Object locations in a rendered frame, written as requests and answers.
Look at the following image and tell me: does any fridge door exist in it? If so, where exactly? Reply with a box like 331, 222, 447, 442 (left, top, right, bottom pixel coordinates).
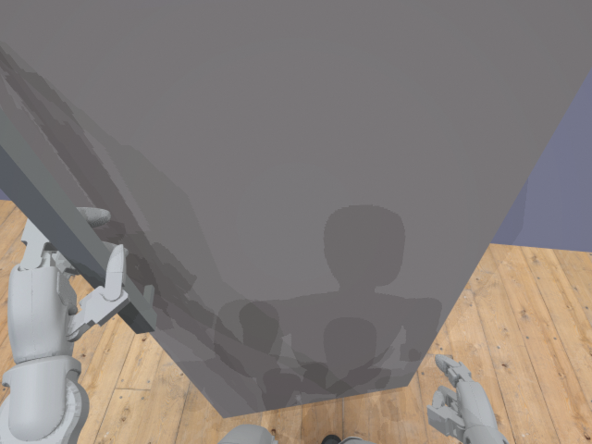
0, 0, 592, 418

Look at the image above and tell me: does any handle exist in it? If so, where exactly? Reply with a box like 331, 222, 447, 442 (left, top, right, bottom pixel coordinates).
0, 107, 157, 334

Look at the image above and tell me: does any left robot forearm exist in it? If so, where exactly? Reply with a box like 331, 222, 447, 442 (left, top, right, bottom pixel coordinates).
0, 355, 90, 444

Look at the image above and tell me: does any robot right hand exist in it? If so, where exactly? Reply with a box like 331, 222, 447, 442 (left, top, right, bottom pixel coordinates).
426, 354, 499, 443

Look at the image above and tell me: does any robot left hand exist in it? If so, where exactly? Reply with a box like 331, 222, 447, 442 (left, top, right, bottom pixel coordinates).
7, 207, 130, 364

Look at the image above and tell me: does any left robot thigh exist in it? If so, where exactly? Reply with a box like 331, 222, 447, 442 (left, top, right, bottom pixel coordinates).
217, 424, 278, 444

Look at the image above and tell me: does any right robot forearm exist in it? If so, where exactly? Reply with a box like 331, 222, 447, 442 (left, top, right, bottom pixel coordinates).
463, 425, 509, 444

